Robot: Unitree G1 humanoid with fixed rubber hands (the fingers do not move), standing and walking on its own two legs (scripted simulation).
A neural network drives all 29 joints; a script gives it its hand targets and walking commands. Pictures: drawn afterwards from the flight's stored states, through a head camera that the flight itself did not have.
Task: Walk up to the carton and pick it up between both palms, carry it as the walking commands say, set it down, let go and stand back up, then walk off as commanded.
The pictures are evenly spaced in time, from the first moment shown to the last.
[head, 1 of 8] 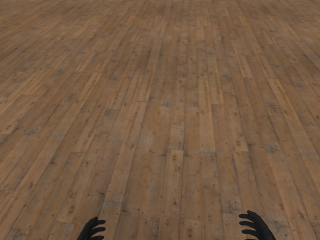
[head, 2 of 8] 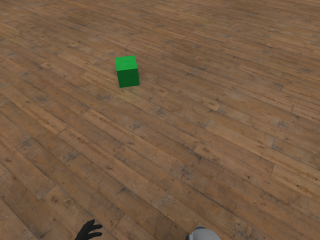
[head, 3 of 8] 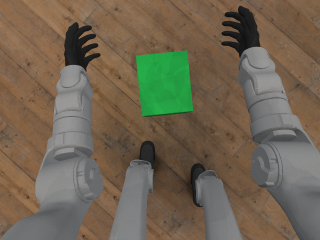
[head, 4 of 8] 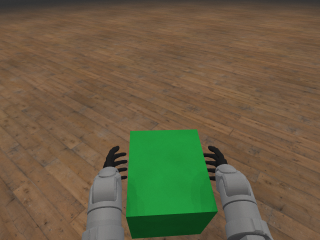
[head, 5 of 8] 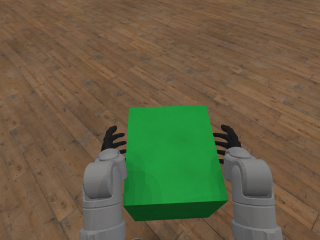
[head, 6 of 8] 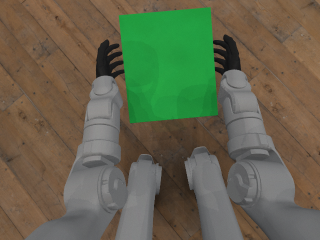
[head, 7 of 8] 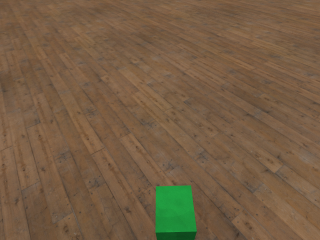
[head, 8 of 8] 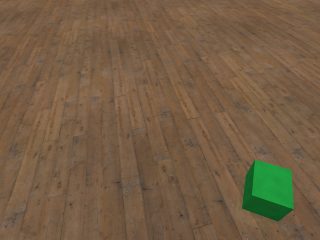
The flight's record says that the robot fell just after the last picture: no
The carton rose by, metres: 0.68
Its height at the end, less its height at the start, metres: +0.00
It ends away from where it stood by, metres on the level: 1.81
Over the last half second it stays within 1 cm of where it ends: yes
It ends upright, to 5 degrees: yes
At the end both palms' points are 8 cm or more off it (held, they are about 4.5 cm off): yes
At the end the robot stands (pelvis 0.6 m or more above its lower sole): yes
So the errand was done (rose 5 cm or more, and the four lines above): yes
